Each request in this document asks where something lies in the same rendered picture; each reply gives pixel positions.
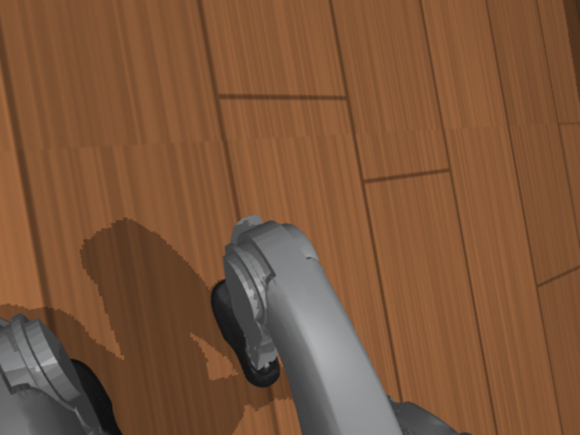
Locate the left robot foot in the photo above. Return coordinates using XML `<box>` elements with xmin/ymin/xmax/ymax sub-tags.
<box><xmin>71</xmin><ymin>359</ymin><xmax>122</xmax><ymax>435</ymax></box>

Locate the right robot foot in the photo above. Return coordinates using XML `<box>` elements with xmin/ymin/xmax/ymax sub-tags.
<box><xmin>211</xmin><ymin>279</ymin><xmax>280</xmax><ymax>388</ymax></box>

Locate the right robot hand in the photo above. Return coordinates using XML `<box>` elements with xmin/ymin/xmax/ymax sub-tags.
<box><xmin>387</xmin><ymin>395</ymin><xmax>459</xmax><ymax>435</ymax></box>

